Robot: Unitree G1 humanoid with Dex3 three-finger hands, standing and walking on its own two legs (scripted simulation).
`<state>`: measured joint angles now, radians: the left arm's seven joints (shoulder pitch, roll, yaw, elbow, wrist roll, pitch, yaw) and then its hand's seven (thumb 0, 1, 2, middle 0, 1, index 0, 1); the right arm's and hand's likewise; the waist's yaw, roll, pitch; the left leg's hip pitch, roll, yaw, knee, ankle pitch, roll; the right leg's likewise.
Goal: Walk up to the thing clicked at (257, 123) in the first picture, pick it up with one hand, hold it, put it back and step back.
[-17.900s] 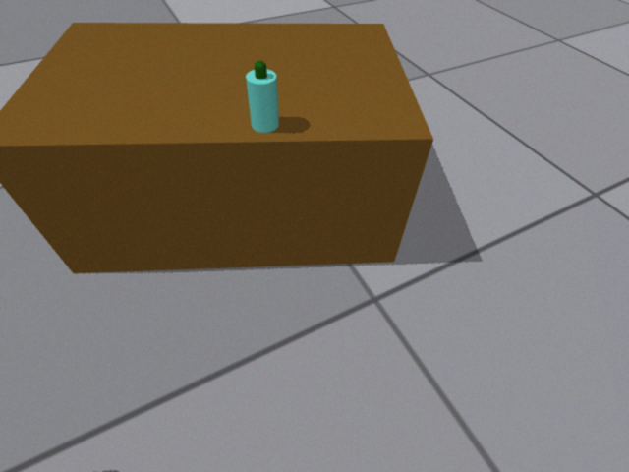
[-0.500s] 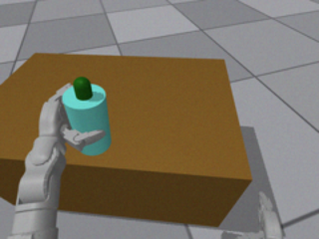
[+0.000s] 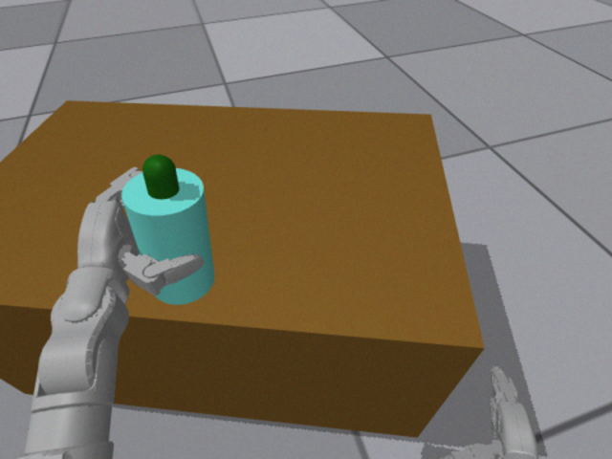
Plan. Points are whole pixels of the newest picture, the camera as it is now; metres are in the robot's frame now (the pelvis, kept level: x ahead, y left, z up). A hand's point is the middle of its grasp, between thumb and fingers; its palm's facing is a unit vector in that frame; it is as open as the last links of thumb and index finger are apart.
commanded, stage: hold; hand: left
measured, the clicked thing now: (171, 227) +0.32 +0.16 +0.17
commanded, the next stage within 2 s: crouch in 0.90 s
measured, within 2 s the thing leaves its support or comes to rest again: neither
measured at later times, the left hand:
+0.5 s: hand (169, 237) +0.32 +0.16 +0.15, palm faces +0.06 -1.00 -0.02, open 11.6 cm
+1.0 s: hand (168, 233) +0.32 +0.16 +0.16, palm faces +0.07 -1.00 -0.01, open 11.6 cm
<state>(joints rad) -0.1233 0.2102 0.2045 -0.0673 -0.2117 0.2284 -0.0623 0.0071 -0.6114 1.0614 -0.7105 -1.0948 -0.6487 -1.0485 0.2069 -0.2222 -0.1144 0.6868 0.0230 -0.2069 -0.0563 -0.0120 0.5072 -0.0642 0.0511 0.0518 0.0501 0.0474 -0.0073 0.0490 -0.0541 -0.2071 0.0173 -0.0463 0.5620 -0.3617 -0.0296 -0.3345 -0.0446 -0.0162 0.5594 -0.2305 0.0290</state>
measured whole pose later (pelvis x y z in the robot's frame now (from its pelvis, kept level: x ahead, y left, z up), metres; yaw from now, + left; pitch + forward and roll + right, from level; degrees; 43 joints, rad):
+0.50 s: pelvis +0.00 +0.00 +0.00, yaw +0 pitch +1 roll +0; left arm -0.10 0.20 0.19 -0.07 -0.21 0.22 -0.06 0.01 -0.61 1.06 -0.71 -1.10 -0.65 -1.05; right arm 0.21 -0.22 -0.11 0.69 0.02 -0.20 -0.05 -0.01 0.51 -0.07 0.05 0.05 0.05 0.05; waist -0.01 0.05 -0.05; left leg -0.21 0.02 -0.04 0.55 -0.36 -0.03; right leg -0.33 -0.04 -0.01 0.55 -0.22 0.03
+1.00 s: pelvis +0.00 +0.00 +0.00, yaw +0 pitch +0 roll +0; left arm -0.13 0.20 0.20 -0.06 -0.22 0.22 -0.07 0.01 -0.61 1.06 -0.71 -1.10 -0.65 -1.05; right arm 0.22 -0.22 -0.11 0.68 0.02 -0.20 -0.05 -0.01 0.51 -0.06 0.05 0.05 0.05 0.05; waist -0.01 0.05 -0.05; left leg -0.20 0.02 -0.04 0.55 -0.35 -0.03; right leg -0.33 -0.05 -0.01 0.55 -0.22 0.03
